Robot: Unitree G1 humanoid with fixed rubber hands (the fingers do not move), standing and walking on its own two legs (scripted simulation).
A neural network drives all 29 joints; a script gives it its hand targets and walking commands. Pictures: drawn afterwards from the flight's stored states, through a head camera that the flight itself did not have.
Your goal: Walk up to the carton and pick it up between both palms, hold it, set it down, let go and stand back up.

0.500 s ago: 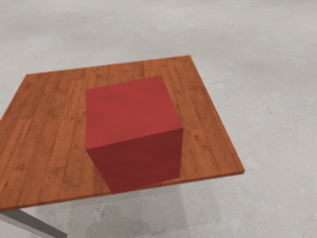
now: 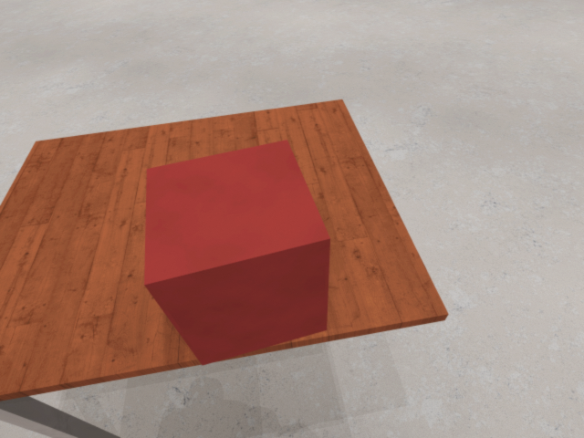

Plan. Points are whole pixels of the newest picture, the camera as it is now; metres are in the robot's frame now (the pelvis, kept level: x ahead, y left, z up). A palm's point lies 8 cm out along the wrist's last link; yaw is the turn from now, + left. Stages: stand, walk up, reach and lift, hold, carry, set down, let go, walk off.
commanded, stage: stand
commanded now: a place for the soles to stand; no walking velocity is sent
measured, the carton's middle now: (243, 255) +0.39 +0.10 +0.03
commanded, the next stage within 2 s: reach and lift in 0.04 s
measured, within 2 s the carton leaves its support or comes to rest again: neither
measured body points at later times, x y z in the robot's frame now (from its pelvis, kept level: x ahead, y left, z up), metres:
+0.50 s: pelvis -0.02 -0.02 -0.02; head +0.03 -0.01 +0.42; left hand +0.10 +0.26 -0.11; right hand +0.16 -0.23 -0.14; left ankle -0.04 +0.09 -0.73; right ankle +0.05 -0.11 -0.73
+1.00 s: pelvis +0.00 -0.01 +0.01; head +0.02 +0.00 +0.46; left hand +0.15 +0.26 -0.08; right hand +0.17 -0.21 -0.09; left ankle -0.05 +0.10 -0.73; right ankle +0.05 -0.11 -0.73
